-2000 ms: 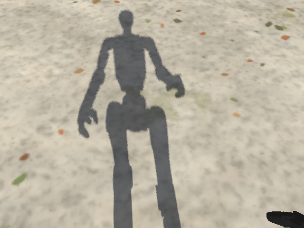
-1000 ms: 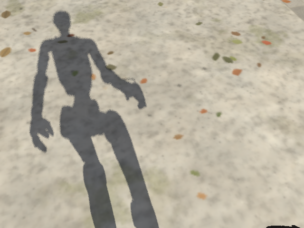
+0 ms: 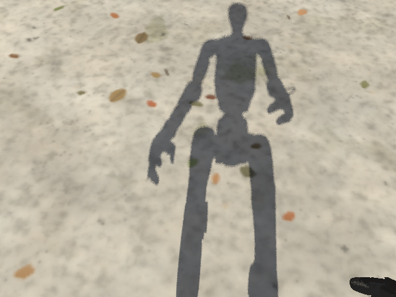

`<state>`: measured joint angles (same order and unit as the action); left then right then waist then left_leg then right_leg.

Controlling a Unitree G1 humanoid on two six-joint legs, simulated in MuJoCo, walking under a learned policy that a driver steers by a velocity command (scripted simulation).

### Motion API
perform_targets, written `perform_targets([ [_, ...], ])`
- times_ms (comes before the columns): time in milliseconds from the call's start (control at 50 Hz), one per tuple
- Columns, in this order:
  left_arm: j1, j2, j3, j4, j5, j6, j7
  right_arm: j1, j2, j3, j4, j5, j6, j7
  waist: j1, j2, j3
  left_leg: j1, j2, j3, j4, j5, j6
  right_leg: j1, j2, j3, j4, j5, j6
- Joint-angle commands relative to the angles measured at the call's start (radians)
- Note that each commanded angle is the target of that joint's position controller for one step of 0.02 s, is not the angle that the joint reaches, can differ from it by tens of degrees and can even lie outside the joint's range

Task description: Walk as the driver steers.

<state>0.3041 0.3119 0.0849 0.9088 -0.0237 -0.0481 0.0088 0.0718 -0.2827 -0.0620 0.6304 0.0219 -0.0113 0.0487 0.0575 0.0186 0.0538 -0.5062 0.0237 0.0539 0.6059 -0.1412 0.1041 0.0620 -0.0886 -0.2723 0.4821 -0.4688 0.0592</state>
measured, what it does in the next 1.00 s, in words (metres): walks ahead: right foot, then left foot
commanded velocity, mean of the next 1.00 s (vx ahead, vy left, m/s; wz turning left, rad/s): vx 0.50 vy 0.00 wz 0.28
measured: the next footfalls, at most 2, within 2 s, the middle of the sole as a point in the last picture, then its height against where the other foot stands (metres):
right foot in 0.48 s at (236, 289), level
left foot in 1.00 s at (150, 219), level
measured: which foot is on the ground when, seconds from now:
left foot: down 0.00-0.52, up 0.54-0.98, down 1.00-1.00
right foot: up 0.00-0.46, down 0.48-1.00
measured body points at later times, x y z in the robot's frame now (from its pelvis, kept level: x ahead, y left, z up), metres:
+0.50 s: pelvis +0.29 +0.00 +0.01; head +0.32 +0.01 +0.46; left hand +0.46 +0.28 -0.07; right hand +0.38 -0.28 -0.11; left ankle +0.12 +0.09 -0.71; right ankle +0.44 -0.08 -0.72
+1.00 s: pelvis +0.56 +0.08 +0.01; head +0.59 +0.09 +0.46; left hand +0.46 +0.35 -0.12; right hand +0.86 -0.07 -0.05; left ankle +0.66 +0.22 -0.72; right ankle +0.44 -0.08 -0.72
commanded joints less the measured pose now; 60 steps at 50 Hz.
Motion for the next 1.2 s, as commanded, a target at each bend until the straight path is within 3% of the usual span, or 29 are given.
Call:
perform_targets([
  [20, 0.042, 0.009, -0.023, -0.144, 0.051, -0.034, -0.007, 0.338, -0.355, -0.115, 0.023, 0.013, 0.0, -0.028, -0.096, 0.297, -0.314, 0.878, 0.259, -0.694, -0.181, -0.206, 0.289, -0.737, 0.094, 0.138, 0.812, -0.108, -0.024],
  [40, -0.069, 0.095, -0.012, -0.15, 0.013, -0.07, -0.019, 0.357, -0.259, -0.085, -0.011, 0.005, -0.019, -0.019, -0.176, 0.154, -0.401, 0.898, 0.309, -0.867, -0.32, -0.326, 0.301, -0.835, 0.093, 0.353, 0.902, -0.128, -0.043],
  [60, -0.157, 0.14, 0.001, -0.181, -0.023, -0.088, -0.025, 0.324, -0.209, -0.069, 0.0, -0.006, -0.037, -0.015, -0.18, 0.101, -0.255, 0.801, 0.287, -0.733, -0.338, -0.246, 0.251, -0.906, 0.052, 0.351, 0.882, -0.026, -0.068],
  [80, -0.162, 0.123, -0.005, -0.18, -0.011, -0.098, -0.019, 0.27, -0.189, -0.062, -0.003, -0.006, -0.045, -0.016, -0.136, 0.025, -0.182, 0.665, 0.246, -0.62, -0.331, -0.14, 0.22, -0.866, 0.01, 0.352, 0.799, 0.059, -0.078],
  [100, -0.153, 0.124, -0.001, -0.166, 0.016, -0.097, -0.011, 0.204, -0.158, -0.052, -0.013, -0.008, -0.047, -0.019, -0.094, 0.001, -0.132, 0.537, 0.206, -0.522, -0.334, -0.02, 0.196, -0.796, -0.019, 0.355, 0.71, 0.111, -0.071],
  [120, -0.128, 0.13, 0.004, -0.16, 0.023, -0.087, -0.012, 0.168, -0.139, -0.044, -0.029, -0.021, -0.048, -0.025, -0.06, 0.026, -0.119, 0.452, 0.182, -0.471, -0.351, 0.066, 0.187, -0.724, -0.038, 0.365, 0.665, 0.147, -0.066],
  [200, -0.16, 0.084, -0.003, -0.178, 0.042, -0.052, -0.01, 0.185, -0.165, -0.05, -0.022, -0.013, -0.055, -0.047, -0.046, 0.014, -0.08, 0.317, 0.136, -0.365, -0.395, 0.214, 0.193, -0.679, -0.013, 0.335, 0.48, 0.261, -0.005],
  [300, -0.321, 0.035, -0.029, -0.218, 0.03, -0.058, -0.027, 0.254, -0.167, -0.051, 0.017, -0.007, -0.05, -0.065, -0.116, 0.054, -0.04, 0.262, 0.076, -0.276, -0.396, 0.094, 0.118, -0.587, 0.044, 0.313, 0.128, 0.588, 0.01],
  [420, -0.375, 0.083, -0.018, -0.25, 0.021, -0.078, -0.048, 0.332, -0.161, -0.049, 0.081, -0.006, -0.041, -0.065, -0.134, 0.083, -0.01, 0.446, 0.169, -0.367, -0.3, 0.122, 0.098, -0.602, 0.053, 0.327, 0.009, 0.498, -0.056],
  [460, -0.301, 0.104, -0.006, -0.233, 0.022, -0.083, -0.047, 0.316, -0.165, -0.05, 0.085, -0.006, -0.032, -0.066, -0.089, 0.108, -0.032, 0.483, 0.167, -0.37, -0.222, 0.297, 0.077, -0.509, 0.077, 0.292, -0.023, 0.419, -0.095],
  [480, -0.193, 0.133, 0.011, -0.202, 0.027, -0.087, -0.042, 0.306, -0.145, -0.042, 0.081, -0.009, -0.028, -0.065, -0.035, 0.093, -0.105, 0.474, 0.115, -0.33, -0.093, 0.428, 0.054, -0.354, 0.084, 0.279, -0.043, 0.439, -0.128],
  [500, -0.034, 0.178, 0.024, -0.181, 0.04, -0.089, -0.037, 0.298, -0.111, -0.024, 0.061, -0.021, -0.027, -0.066, 0.034, 0.031, -0.253, 0.349, 0.059, -0.281, 0.155, 0.33, 0.018, -0.087, -0.045, 0.411, 0.002, 0.462, -0.194],
  [520, 0.09, 0.26, 0.05, -0.145, 0.041, -0.077, -0.038, 0.441, -0.037, -0.002, 0.058, -0.004, -0.041, -0.062, 0.004, -0.244, -0.401, -0.028, -0.101, -0.184, 0.528, -0.129, -0.074, 0.295, -0.259, 0.834, -0.044, 0.279, -0.363],
  [540, 0.116, 0.178, 0.03, -0.122, 0.006, -0.072, -0.048, 0.418, -0.088, -0.004, 0.063, 0.006, -0.05, -0.063, 0.03, -0.269, -0.379, -0.201, -0.104, -0.235, 0.656, -0.431, -0.08, 0.314, -0.3, 1.052, -0.185, 0.015, -0.377],
  [560, 0.049, 0.123, 0.012, -0.135, 0.002, -0.069, -0.045, 0.302, -0.156, -0.023, 0.045, 0.017, -0.055, -0.062, 0.042, -0.164, -0.213, -0.271, -0.047, -0.24, 0.698, -0.36, -0.071, 0.183, -0.268, 0.932, -0.209, -0.054, -0.326],
  [600, -0.057, 0.08, -0.007, -0.152, 0.025, -0.056, -0.039, 0.184, -0.141, -0.02, 0.014, -0.007, -0.062, -0.059, 0.0, -0.072, -0.062, -0.241, 0.033, -0.171, 0.603, -0.231, -0.07, -0.062, -0.19, 0.728, -0.25, 0.117, -0.294],
  [640, -0.083, 0.057, -0.018, -0.151, 0.037, -0.059, -0.036, 0.209, -0.11, -0.02, 0.025, -0.013, -0.059, -0.054, -0.043, -0.107, -0.054, -0.147, 0.074, -0.16, 0.513, -0.168, -0.076, -0.163, -0.134, 0.625, -0.288, 0.263, -0.278],
  [680, -0.069, 0.076, -0.014, -0.137, 0.025, -0.064, -0.033, 0.215, -0.077, -0.012, 0.027, -0.014, -0.054, -0.052, -0.054, -0.112, -0.053, -0.137, 0.085, -0.134, 0.443, -0.148, -0.091, -0.194, -0.127, 0.557, -0.317, 0.372, -0.295],
  [820, 0.019, 0.134, -0.003, -0.088, 0.005, -0.049, -0.018, -0.008, -0.033, 0.012, -0.025, -0.013, -0.071, -0.037, 0.016, -0.078, -0.016, -0.085, 0.058, -0.071, 0.029, 0.196, -0.12, -0.193, -0.078, 0.374, -0.346, 0.522, -0.259],
  [920, 0.093, 0.148, 0.0, -0.042, -0.001, -0.021, -0.013, -0.112, -0.053, 0.008, -0.065, -0.003, -0.081, -0.013, 0.029, -0.086, 0.01, -0.094, 0.031, -0.073, -0.086, 0.15, -0.083, -0.049, -0.147, 0.394, -0.283, 0.57, -0.238],
  [960, 0.082, 0.166, 0.006, -0.038, -0.001, -0.01, -0.008, -0.067, -0.08, -0.003, -0.057, -0.006, -0.083, -0.009, -0.012, -0.102, -0.021, -0.01, 0.008, -0.057, -0.113, 0.08, -0.053, -0.006, -0.158, 0.389, -0.207, 0.727, -0.218],
  [1000, 0.056, 0.15, -0.003, -0.048, 0.006, -0.002, -0.002, 0.164, -0.154, -0.04, 0.009, -0.021, -0.083, -0.02, -0.137, -0.085, -0.172, 0.349, -0.008, -0.038, -0.147, 0.148, 0.004, -0.085, -0.078, 0.321, 0.084, 0.933, -0.164],
  [1020, 0.056, 0.093, -0.026, -0.084, 0.039, -0.006, 0.003, 0.33, -0.231, -0.056, 0.035, -0.044, -0.079, -0.032, -0.186, 0.049, -0.338, 0.656, 0.199, -0.257, -0.085, 0.376, 0.07, -0.293, -0.004, 0.28, 0.404, 0.621, -0.116],
  [1040, 0.208, -0.007, -0.055, -0.073, 0.031, -0.023, -0.006, 0.322, -0.266, -0.058, 0.047, -0.046, -0.073, -0.025, -0.103, 0.31, -0.459, 0.908, 0.401, -0.655, -0.16, 0.42, 0.238, -0.626, 0.162, 0.315, 0.706, -0.133, -0.058],
  [1060, 0.158, 0.113, -0.029, -0.05, 0.013, -0.032, -0.01, 0.314, -0.169, -0.036, 0.036, -0.03, -0.067, -0.023, -0.147, 0.165, -0.427, 0.85, 0.365, -0.629, -0.188, 0.438, 0.213, -0.683, 0.118, 0.419, 0.796, -0.165, -0.057],
  [1080, 0.07, 0.137, -0.019, -0.076, -0.005, -0.035, -0.012, 0.242, -0.137, -0.022, 0.033, -0.026, -0.067, -0.025, -0.134, 0.117, -0.284, 0.726, 0.332, -0.46, -0.189, 0.561, 0.183, -0.727, 0.08, 0.392, 0.799, -0.108, -0.055],
  [1100, 0.022, 0.119, -0.022, -0.081, 0.002, -0.032, -0.007, 0.182, -0.118, -0.015, 0.035, -0.026, -0.067, -0.023, -0.103, 0.034, -0.216, 0.606, 0.282, -0.366, -0.207, 0.651, 0.159, -0.708, 0.036, 0.358, 0.75, -0.046, -0.043],
  [1120, -0.002, 0.11, -0.018, -0.086, 0.012, -0.021, -0.001, 0.128, -0.096, -0.009, 0.037, -0.023, -0.065, -0.021, -0.074, 0.012, -0.162, 0.502, 0.247, -0.308, -0.248, 0.637, 0.146, -0.683, 0.013, 0.34, 0.685, -0.003, -0.032],
  [1200, 0.043, 0.036, -0.031, -0.073, 0.025, 0.022, 0.011, 0.058, -0.089, -0.006, 0.074, -0.045, -0.081, -0.022, 0.002, 0.07, -0.157, 0.283, 0.196, -0.17, -0.317, 0.732, 0.147, -0.468, -0.003, 0.326, 0.463, 0.12, 0.004],
])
